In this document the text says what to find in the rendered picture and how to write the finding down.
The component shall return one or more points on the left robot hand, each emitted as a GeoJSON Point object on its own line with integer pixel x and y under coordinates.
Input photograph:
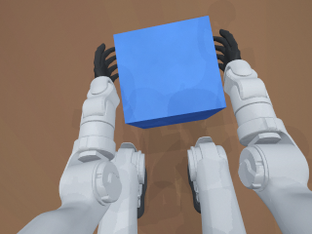
{"type": "Point", "coordinates": [101, 65]}

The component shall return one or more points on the right robot hand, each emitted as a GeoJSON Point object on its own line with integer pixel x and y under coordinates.
{"type": "Point", "coordinates": [229, 49]}

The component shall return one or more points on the right robot upper arm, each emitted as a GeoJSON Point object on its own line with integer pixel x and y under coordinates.
{"type": "Point", "coordinates": [278, 174]}

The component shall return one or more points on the right robot forearm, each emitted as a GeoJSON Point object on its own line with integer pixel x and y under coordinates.
{"type": "Point", "coordinates": [252, 107]}

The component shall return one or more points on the left robot upper arm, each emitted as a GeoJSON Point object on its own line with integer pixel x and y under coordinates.
{"type": "Point", "coordinates": [86, 191]}

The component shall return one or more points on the robot left thigh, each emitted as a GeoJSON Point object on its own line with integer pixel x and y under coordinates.
{"type": "Point", "coordinates": [121, 216]}

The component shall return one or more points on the left robot forearm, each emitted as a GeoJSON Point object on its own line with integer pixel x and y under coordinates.
{"type": "Point", "coordinates": [97, 126]}

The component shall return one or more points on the robot right shin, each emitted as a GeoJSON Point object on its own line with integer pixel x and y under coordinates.
{"type": "Point", "coordinates": [221, 153]}

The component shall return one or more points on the carton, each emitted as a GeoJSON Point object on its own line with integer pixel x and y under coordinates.
{"type": "Point", "coordinates": [169, 73]}

